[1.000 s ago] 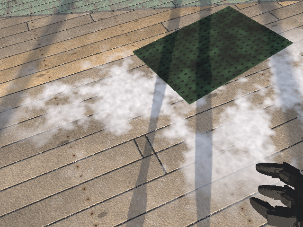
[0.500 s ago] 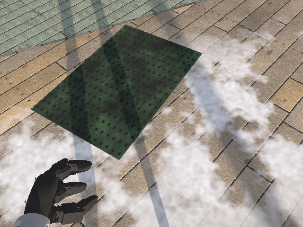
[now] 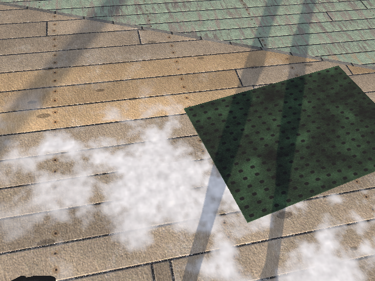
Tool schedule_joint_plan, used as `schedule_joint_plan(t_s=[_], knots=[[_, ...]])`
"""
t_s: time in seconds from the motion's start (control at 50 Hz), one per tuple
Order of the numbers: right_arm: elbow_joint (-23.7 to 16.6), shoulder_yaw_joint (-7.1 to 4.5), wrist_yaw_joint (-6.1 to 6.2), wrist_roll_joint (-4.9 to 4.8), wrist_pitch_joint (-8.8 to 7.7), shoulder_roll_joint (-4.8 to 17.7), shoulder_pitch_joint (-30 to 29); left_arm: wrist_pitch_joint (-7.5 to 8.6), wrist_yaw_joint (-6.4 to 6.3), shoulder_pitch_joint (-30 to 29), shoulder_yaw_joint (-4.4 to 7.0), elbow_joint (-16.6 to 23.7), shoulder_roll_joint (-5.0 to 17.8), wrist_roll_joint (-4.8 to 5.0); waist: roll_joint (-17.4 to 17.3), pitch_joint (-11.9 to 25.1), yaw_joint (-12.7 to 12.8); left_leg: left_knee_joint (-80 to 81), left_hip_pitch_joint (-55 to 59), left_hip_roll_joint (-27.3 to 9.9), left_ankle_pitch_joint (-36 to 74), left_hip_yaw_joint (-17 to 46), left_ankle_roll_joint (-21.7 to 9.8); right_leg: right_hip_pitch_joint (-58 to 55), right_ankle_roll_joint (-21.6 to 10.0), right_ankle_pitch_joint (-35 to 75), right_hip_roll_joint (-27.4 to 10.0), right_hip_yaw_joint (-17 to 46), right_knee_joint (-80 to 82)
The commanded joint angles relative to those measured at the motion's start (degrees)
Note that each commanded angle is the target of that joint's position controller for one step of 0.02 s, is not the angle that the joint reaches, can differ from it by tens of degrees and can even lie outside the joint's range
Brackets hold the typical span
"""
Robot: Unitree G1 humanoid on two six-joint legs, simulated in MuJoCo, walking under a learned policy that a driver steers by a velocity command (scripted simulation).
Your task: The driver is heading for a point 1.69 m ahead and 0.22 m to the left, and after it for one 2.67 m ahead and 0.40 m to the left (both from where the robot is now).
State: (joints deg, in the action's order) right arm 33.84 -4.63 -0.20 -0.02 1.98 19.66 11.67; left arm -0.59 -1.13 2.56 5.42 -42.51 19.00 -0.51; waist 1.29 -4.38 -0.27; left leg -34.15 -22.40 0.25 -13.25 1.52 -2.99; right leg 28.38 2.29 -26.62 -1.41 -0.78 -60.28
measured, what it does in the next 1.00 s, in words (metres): walks ahead, turning left: right foot, then left foot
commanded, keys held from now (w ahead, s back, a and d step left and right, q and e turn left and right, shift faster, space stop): q+shift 0.44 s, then w+q+shift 0.04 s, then w+shift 0.10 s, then w+e+shift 0.42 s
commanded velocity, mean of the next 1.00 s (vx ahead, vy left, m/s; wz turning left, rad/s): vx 0.36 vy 0.00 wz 0.45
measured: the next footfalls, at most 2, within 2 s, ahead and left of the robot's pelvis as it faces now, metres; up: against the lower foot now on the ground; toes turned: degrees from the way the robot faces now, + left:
right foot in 0.32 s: +0.15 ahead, -0.12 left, +0.00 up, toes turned +28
left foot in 0.78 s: +0.04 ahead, +0.18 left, +0.00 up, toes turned +32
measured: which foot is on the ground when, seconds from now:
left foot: down 0.00-0.32, up 0.34-0.76, down 0.78-1.00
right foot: up 0.00-0.30, down 0.32-0.78, up 0.80-1.00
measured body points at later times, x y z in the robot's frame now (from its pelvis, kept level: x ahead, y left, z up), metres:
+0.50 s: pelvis +0.05 -0.04 +0.01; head +0.09 -0.04 +0.46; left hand +0.05 +0.29 -0.08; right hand +0.33 -0.24 -0.08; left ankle -0.02 +0.07 -0.65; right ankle +0.11 -0.14 -0.73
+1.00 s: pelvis +0.16 +0.11 +0.00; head +0.17 +0.13 +0.45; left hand +0.19 +0.41 -0.11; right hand +0.29 -0.13 -0.11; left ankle +0.01 +0.15 -0.73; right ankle +0.30 -0.01 -0.63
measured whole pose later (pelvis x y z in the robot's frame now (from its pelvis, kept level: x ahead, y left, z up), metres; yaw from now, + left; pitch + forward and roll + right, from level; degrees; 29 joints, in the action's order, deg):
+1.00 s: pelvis +0.16 +0.11 +0.00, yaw +22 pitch +2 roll +1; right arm 41.1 -2.6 -0.4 0.8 -5.7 14.5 26.0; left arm 2.1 2.3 13.7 3.1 -41.5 17.5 2.9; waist 3.3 1.2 -2.7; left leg -20.4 0.4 -0.3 -22.3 -9.5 0.2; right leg 45.5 -0.8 -5.3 -4.7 4.2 -71.4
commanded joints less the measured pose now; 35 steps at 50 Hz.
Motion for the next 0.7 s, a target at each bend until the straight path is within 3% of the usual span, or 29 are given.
schedule_joint_plan(t_s=[0.02,0.06,0.12,0.24,0.3,0.32,0.34,0.36,0.38,0.4,0.42,0.44,0.48,0.52,0.56,0.6,0.64,0.7], knots=[[-5.6,-2.64,1.59,-0.63,-0.90,9.7,-2.5,1.34,-0.64,-1.7,1.50,4.1,5.9,-0.49,-9.0,10.6,0.9,14.0,14.8,-12.3,16.3,20.7,-9.2,10.0,-0.2,5.2,0.8,6.2,-2.2],[-6.3,-2.60,2.31,-0.23,-0.39,9.5,-2.4,1.70,-0.19,-0.8,1.05,3.2,4.4,0.06,-7.8,12.6,1.0,12.9,15.1,-10.4,19.0,19.9,-8.8,7.4,0.8,7.6,2.8,6.5,2.5],[-6.7,-3.09,2.80,-0.79,0.11,10.4,-1.7,1.76,0.25,-2.0,0.28,3.0,2.9,0.60,-7.8,12.7,0.1,12.1,15.0,-9.1,15.6,22.6,-8.8,5.1,2.0,8.9,4.8,7.6,11.9],[-7.7,-3.47,2.19,-0.92,0.94,10.4,-2.8,2.24,1.33,-1.4,0.62,2.7,4.4,1.02,-11.6,11.2,-0.6,11.5,11.6,-7.1,10.0,30.4,-7.9,-2.7,1.3,8.7,6.3,9.4,23.4],[-8.4,-3.34,1.95,-1.53,1.28,9.7,-5.2,2.78,1.71,2.6,1.46,1.7,5.6,1.15,-11.9,10.9,1.6,8.9,8.5,-4.2,8.3,32.0,-5.6,-12.3,-0.4,14.3,5.2,8.4,35.9],[-8.5,-2.83,1.85,-1.73,1.34,8.1,-4.8,2.70,1.50,4.5,2.12,1.2,7.2,0.85,-9.1,11.7,1.9,5.0,4.4,-1.4,1.1,29.8,-3.3,-19.3,-2.1,19.0,0.5,10.3,40.9],[-8.2,-1.75,1.55,-1.50,1.47,4.3,-0.5,2.02,0.97,3.2,2.64,2.1,10.9,-0.01,3.9,13.0,-1.4,-6.0,-3.7,5.0,-17.1,20.6,-0.1,-26.2,-7.6,19.8,-11.7,21.7,42.9],[-8.9,-2.59,1.40,-1.51,0.88,7.1,0.3,1.81,0.87,2.1,2.52,2.3,11.0,-1.98,13.9,9.5,-2.5,-18.7,-11.6,8.4,-22.0,11.8,2.7,-22.0,-14.9,23.7,-18.8,32.3,45.7],[-7.8,-3.85,1.19,-0.94,0.50,11.5,1.2,2.05,0.49,-0.7,1.79,3.9,8.0,-1.87,10.6,7.7,-2.7,-26.9,-13.0,3.6,-18.6,10.4,4.5,-20.4,-16.5,23.8,-20.1,29.7,45.2],[-6.4,-4.37,1.08,-1.12,0.66,12.4,1.3,1.83,-0.18,-2.7,1.09,4.7,5.3,-1.15,7.5,6.6,-2.5,-29.8,-13.2,2.0,-14.4,9.0,5.4,-19.5,-14.5,21.2,-16.3,22.9,44.3],[-5.4,-4.18,1.21,-1.05,1.11,10.9,1.7,1.45,-0.84,-3.5,0.75,5.1,4.4,-0.49,5.7,6.0,-2.3,-33.0,-14.1,1.4,-11.2,7.9,6.2,-20.0,-12.7,19.2,-13.1,18.2,43.6],[-5.4,-3.72,1.03,-1.10,1.41,9.4,2.0,1.19,-1.38,-3.2,0.54,5.2,4.3,-0.06,5.4,5.4,-1.6,-36.0,-16.0,0.5,-9.2,6.7,7.0,-20.7,-12.7,21.2,-12.5,15.3,43.5],[-6.7,-2.58,0.48,-1.93,1.18,7.4,-0.2,1.24,-1.85,2.9,0.86,4.3,6.3,0.26,7.0,7.0,1.6,-35.4,-20.6,-2.4,-5.4,1.8,7.3,-25.7,-12.4,9.6,-13.0,13.2,47.5],[-7.9,-1.60,0.16,-1.66,0.31,6.1,-3.6,1.81,-1.39,8.9,1.08,3.1,7.5,0.66,7.5,7.7,4.9,-32.7,-23.6,-3.8,-6.2,0.5,7.3,-29.9,-12.6,-3.2,-14.1,15.3,49.9],[-8.2,-0.93,-0.04,-1.40,-0.64,4.9,-4.7,2.68,-0.78,11.5,1.22,2.8,8.2,0.63,6.5,6.8,5.9,-29.1,-24.0,-4.5,-6.8,0.7,6.9,-30.7,-12.9,-8.3,-15.3,15.9,51.6],[-7.6,0.01,-0.01,-1.12,-1.83,2.9,-4.5,3.68,-0.06,12.3,1.05,2.5,8.1,0.52,5.5,5.6,5.6,-23.4,-20.2,-4.6,-5.4,0.9,6.1,-27.6,-13.1,-7.2,-15.5,14.5,53.2],[-7.0,0.87,-0.25,-1.09,-3.26,1.3,-4.1,4.13,0.68,11.5,0.80,2.0,8.3,1.15,5.9,3.5,4.0,-14.8,-12.5,-4.1,-4.8,-0.8,5.1,-21.4,-13.3,-3.0,-14.2,11.5,54.3],[-5.5,0.99,-0.74,-1.43,-5.13,1.7,-2.8,4.03,1.85,11.4,0.66,1.6,9.4,2.31,7.8,1.2,2.2,-2.9,-0.4,-1.7,-7.5,-3.8,4.2,-13.8,-14.0,0.7,-12.3,10.0,52.5]])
